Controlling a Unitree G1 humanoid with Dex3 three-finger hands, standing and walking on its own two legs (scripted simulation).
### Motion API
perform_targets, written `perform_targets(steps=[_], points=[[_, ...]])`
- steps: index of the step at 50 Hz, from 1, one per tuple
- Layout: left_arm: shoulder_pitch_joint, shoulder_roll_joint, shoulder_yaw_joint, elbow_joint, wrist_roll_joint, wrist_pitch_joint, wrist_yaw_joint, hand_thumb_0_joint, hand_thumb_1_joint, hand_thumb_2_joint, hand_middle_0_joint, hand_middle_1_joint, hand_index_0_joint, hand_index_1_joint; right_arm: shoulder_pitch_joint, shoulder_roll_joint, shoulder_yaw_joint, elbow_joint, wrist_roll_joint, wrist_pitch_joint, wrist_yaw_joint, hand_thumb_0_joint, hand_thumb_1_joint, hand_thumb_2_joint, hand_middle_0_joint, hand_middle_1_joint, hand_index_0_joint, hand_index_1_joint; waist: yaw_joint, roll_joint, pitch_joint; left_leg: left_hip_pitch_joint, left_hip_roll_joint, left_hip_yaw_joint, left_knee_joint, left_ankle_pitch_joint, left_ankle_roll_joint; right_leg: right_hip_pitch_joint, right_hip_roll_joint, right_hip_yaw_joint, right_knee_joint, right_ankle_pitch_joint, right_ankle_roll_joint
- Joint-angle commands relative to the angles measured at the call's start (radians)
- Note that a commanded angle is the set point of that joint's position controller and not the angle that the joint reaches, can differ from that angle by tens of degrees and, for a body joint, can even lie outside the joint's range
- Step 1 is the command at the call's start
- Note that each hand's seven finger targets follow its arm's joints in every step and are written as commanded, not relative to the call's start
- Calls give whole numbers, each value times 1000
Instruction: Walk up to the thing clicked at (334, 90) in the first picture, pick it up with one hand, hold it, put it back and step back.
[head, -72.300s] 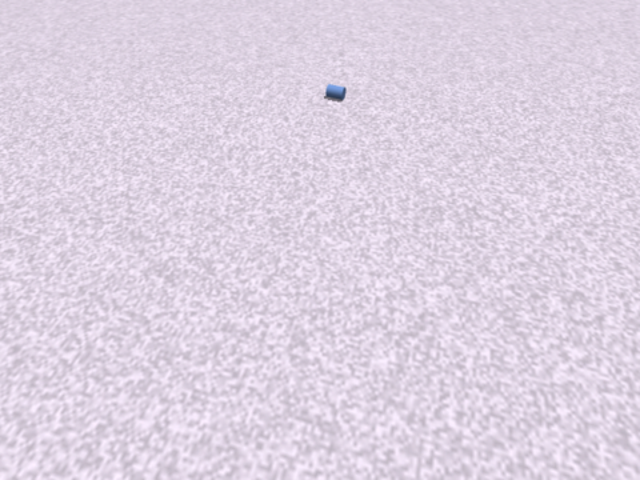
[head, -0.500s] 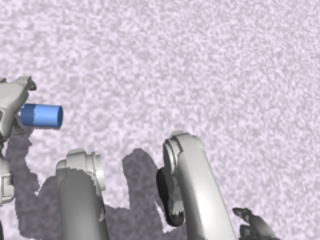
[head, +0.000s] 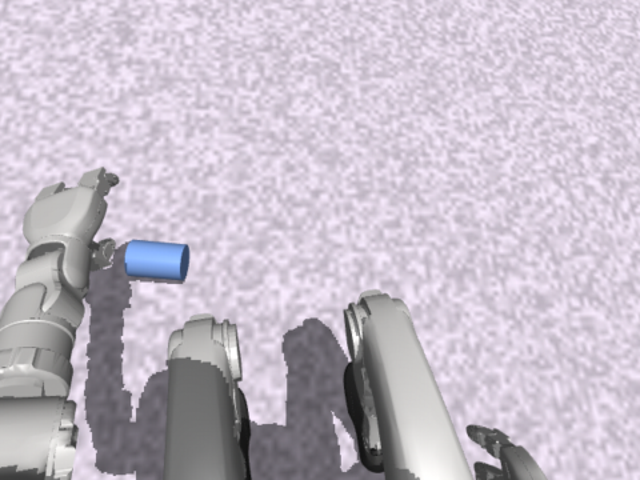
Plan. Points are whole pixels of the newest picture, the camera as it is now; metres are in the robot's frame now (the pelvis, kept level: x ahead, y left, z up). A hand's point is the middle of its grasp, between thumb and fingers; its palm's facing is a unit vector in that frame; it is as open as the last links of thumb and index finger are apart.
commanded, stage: home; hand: left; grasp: from above
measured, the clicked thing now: (158, 260) +0.47 +0.25 -0.38
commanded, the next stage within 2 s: none
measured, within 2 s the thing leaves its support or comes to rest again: neither
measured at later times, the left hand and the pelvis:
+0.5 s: hand (47, 371) +0.26 +0.21 +0.09, palm faces -0.09 -0.88 -0.46, open 7.4 cm; pelvis +0.01 -0.01 +0.17, yaw +4 degrees
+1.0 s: hand out of the picture +0.22 +0.19 +0.26, palm faces +0.16 -0.97 -0.20, open 7.4 cm; pelvis +0.08 +0.00 +0.30, yaw +6 degrees
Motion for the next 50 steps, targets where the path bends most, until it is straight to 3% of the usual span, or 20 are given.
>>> perform_targets(steps=[1,3,6,8,10,12,13,20,22,25,31,38,39,45,50], points=[[-60,146,27,-363,-165,26,-31,0,827,932,-207,-350,-205,-352,72,-203,-98,-106,24,-27,-40,0,-898,-900,200,300,200,300,30,82,-600,540,-11,47,-383,137,40,426,15,-63,-319,180,-90],[-6,151,52,-444,-222,44,-36,0,888,898,-199,-300,-199,-300,49,-202,-96,-122,33,-32,-53,0,-899,-900,200,300,200,300,45,82,-569,570,-7,45,-433,92,40,462,13,-57,-366,144,-91],[62,86,24,-543,-298,67,-44,0,899,900,-199,-298,-199,-297,13,-189,-93,-143,45,-44,-74,0,-899,-900,200,300,200,300,40,81,-538,631,-1,42,-510,63,39,511,10,-49,-427,128,-87],[119,79,39,-599,-348,86,-41,0,899,899,-199,-297,-199,-297,-10,-184,-89,-149,50,-56,-92,0,-899,-900,200,300,200,300,56,66,-529,678,0,46,-551,49,38,558,8,-41,-475,114,-85],[190,28,15,-647,-398,109,-48,0,899,899,-199,-297,-199,-297,-33,-177,-86,-165,56,-71,-107,0,-899,-900,200,300,200,300,54,73,-502,735,5,38,-610,41,33,588,7,-39,-513,106,-85],[244,21,29,-709,-450,140,-48,0,899,899,-199,-297,-199,-297,-51,-174,-84,-174,60,-86,-125,0,-899,-900,200,300,200,300,59,68,-509,790,4,43,-644,49,32,640,6,-31,-562,108,-84],[270,-1,15,-738,-474,155,-50,0,900,899,-199,-297,-199,-297,-67,-168,-77,-182,63,-94,-134,0,-899,-900,200,300,200,300,56,79,-495,812,5,34,-675,42,29,653,5,-31,-576,103,-83],[500,-71,11,-853,-667,268,-47,0,900,899,-199,-298,-199,-298,-112,-130,-46,-228,71,-141,-186,0,-900,-900,200,300,200,300,50,25,-354,923,4,39,-830,-21,36,813,7,-7,-768,37,-77],[547,-78,20,-918,-717,293,-44,0,900,899,-199,-298,-199,-298,-106,-124,-41,-241,71,-155,-200,0,-900,-900,200,300,200,300,59,41,-378,1007,5,41,-869,14,32,873,7,-3,-809,65,-78],[654,-116,18,-957,-788,333,-36,0,900,899,-199,-298,-199,-298,-83,-107,-26,-255,73,-172,-221,0,-900,-900,200,300,200,300,66,24,-318,1081,8,23,-951,51,28,949,7,-9,-879,100,-76],[806,-178,29,-1048,-878,408,-32,0,900,899,-199,-298,-199,-298,-26,-79,-5,-265,70,-206,-271,0,-900,-900,200,300,200,300,61,15,-262,1225,8,41,-1065,207,23,1150,9,-7,-1027,222,-73],[997,-236,45,-1177,-963,479,-45,0,900,899,-199,-298,-199,-297,21,-61,10,-295,64,-247,-321,0,-900,-900,200,300,200,300,85,5,-179,1380,4,59,-1203,355,16,1338,15,-29,-1177,343,-66],[1026,-239,48,-1200,-969,485,-50,0,900,899,-199,-297,-199,-297,26,-61,9,-298,62,-253,-324,0,-900,-900,200,300,200,300,91,15,-175,1404,5,63,-1215,394,14,1354,18,-34,-1182,373,-68],[1114,-252,39,-1235,-969,501,-79,0,900,899,-199,-297,-199,-297,28,-63,2,-313,53,-282,-335,0,-900,-900,200,300,200,300,95,-27,-82,1437,1,60,-1279,390,20,1392,23,-48,-1253,361,-64],[1111,-256,28,-1226,-962,501,-103,0,900,899,-199,-297,-199,-297,25,-74,-7,-304,45,-305,-334,0,-899,-900,200,300,200,300,87,-53,-34,1453,-3,75,-1290,388,24,1395,21,-50,-1275,360,-57]])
